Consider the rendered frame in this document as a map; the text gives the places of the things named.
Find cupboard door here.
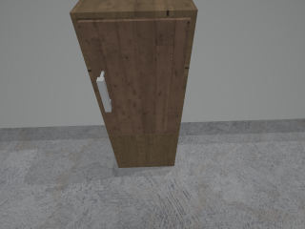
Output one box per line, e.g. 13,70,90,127
77,17,192,135

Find handle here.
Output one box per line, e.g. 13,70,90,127
96,71,112,113

